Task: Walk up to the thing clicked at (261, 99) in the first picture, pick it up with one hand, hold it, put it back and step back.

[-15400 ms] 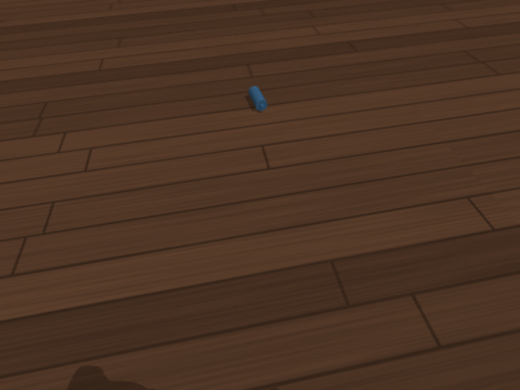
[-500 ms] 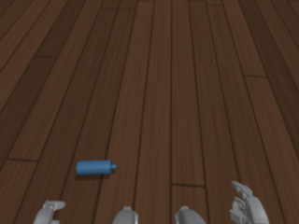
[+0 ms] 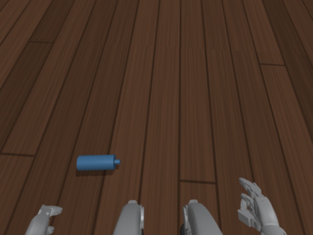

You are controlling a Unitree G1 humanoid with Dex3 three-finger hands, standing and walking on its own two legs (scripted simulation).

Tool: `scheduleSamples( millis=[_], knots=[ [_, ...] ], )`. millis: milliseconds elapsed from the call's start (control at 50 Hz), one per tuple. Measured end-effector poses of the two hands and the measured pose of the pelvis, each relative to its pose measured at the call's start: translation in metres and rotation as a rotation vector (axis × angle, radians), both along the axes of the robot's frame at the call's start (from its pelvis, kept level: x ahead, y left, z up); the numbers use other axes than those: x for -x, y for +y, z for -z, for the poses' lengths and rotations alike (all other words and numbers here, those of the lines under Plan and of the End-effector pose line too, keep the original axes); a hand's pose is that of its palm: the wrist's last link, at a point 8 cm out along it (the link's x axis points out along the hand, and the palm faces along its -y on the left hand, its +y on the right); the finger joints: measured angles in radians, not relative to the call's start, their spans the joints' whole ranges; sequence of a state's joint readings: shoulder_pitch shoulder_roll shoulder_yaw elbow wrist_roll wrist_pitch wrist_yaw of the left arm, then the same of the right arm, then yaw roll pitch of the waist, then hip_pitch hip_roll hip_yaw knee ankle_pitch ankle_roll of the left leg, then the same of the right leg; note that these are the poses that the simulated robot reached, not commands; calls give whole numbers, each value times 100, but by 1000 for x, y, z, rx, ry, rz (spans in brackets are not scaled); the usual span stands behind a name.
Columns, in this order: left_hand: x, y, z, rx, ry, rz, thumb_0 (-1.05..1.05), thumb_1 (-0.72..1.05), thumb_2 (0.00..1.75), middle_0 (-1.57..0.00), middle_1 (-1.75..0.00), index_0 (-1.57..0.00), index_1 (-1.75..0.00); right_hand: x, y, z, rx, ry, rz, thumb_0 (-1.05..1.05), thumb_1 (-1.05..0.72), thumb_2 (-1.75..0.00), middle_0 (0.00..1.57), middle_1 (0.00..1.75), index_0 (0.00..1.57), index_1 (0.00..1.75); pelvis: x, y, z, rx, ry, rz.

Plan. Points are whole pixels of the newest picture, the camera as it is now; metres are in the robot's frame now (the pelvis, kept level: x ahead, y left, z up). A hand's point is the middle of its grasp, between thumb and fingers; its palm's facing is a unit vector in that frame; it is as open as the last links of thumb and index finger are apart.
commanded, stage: rise first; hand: left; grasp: from above
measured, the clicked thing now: (99, 162) +0.47 +0.33 -0.61
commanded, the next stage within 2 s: none
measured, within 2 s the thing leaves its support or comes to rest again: neither
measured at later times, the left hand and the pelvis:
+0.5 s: hand (70, 195) +0.27 +0.35 -0.33, palm faces -0.49 -0.39 -0.78, open 14.1 cm; pelvis -0.06 -0.01 -0.21, yaw -2 degrees
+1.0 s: hand (75, 177) +0.35 +0.38 -0.42, palm faces -0.46 -0.13 -0.88, open 14.1 cm; pelvis -0.08 +0.01 -0.30, yaw -7 degrees
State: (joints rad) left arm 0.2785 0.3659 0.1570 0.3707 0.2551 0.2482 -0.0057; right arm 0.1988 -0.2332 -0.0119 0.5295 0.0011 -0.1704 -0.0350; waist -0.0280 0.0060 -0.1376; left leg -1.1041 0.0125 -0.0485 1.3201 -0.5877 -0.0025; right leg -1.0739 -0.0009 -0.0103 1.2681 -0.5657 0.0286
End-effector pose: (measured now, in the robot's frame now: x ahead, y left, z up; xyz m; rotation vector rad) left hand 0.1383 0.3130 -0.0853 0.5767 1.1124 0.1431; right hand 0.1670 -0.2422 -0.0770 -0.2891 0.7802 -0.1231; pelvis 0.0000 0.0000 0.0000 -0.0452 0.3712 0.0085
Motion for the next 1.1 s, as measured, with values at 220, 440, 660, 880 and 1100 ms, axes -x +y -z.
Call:
scheduleSamples(
  millis=[220,440,660,880,1100],
  knots=[
    [-54,29,74,-155,-59,257,0,-59,103,-10,-102,-8,-104,9,-22,81,41,32,-52,1,-93,-90,21,30,20,30,25,-7,74,-7,123,5],
    [-127,44,163,-317,-132,563,0,-59,105,-10,-105,-9,-107,53,-40,218,43,253,-54,1,-94,-91,21,30,20,30,52,-11,181,4,217,24],
    [-170,59,226,-409,-199,773,0,-54,106,-7,-104,-6,-105,132,-38,301,54,502,-28,1,-87,-89,21,30,20,30,77,-7,259,39,194,46],
    [-204,63,262,-480,-263,885,0,-50,105,-5,-100,-5,-101,179,-35,317,97,630,18,1,-86,-89,21,30,20,30,82,4,293,87,169,61],
    [-228,68,287,-544,-258,940,0,-50,102,-6,-99,-6,-98,176,-37,321,137,693,2,0,-87,-89,21,30,20,30,75,7,309,108,176,65]
  ],
)
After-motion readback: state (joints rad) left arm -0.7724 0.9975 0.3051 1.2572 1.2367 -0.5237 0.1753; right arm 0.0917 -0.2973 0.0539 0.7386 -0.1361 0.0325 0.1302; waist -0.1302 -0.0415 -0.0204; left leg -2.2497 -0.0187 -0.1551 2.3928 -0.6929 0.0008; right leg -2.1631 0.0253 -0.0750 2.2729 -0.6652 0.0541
